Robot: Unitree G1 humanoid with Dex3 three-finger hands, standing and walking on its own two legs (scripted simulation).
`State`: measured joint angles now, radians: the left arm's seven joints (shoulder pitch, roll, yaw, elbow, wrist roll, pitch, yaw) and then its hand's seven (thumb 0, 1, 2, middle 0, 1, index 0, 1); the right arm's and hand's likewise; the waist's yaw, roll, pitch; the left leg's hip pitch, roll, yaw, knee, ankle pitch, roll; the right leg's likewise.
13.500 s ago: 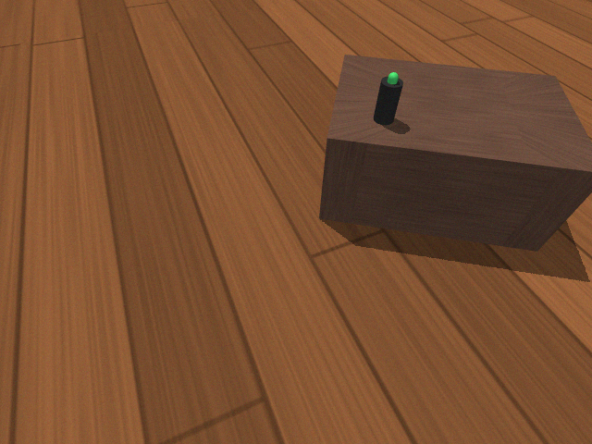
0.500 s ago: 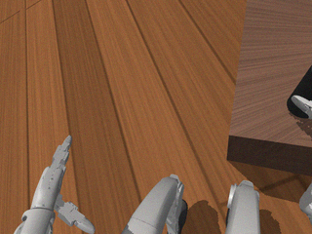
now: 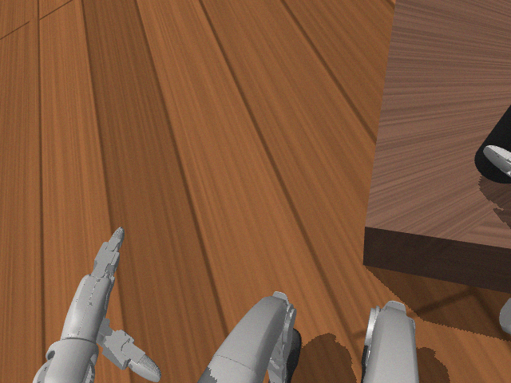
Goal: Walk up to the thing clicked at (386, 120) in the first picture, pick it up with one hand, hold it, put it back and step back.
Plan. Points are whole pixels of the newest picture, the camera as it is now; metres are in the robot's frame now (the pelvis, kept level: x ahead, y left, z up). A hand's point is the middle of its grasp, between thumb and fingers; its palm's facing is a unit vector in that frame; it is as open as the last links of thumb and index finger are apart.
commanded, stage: lift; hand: right
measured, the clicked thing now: out of the picture +0.50 -0.27 -0.02
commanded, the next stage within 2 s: hold in 1.62 s
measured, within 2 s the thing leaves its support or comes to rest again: neither
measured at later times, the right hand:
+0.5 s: hand out of the picture +0.46 -0.27 +0.01, palm faces +0.32 +0.95 -0.02, open 10.8 cm
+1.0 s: hand out of the picture +0.39 -0.22 +0.09, palm faces +0.31 +0.95 -0.03, open 10.8 cm
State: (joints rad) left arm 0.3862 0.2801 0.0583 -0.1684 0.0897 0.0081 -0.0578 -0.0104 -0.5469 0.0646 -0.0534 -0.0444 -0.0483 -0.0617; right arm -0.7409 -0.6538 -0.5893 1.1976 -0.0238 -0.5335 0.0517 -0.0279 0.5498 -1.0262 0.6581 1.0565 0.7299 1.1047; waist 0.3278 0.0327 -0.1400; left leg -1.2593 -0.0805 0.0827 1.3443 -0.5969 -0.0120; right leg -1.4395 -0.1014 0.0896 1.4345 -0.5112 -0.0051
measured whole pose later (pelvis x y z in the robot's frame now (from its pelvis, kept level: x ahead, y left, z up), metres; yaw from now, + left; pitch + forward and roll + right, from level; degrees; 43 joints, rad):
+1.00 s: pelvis +0.02 +0.01 +0.08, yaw -4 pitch +15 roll +3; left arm 0.38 0.24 0.09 0.11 0.03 0.01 -0.01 -0.01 -0.53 0.05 -0.05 -0.05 -0.05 -0.05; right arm -0.34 -0.25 -0.33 0.75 0.09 -0.44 -0.03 -0.03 0.56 -1.04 0.66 1.06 0.73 1.10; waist 0.12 0.00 -0.10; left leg -0.77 -0.03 0.01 1.02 -0.50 -0.01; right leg -0.90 -0.06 0.00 1.04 -0.40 0.00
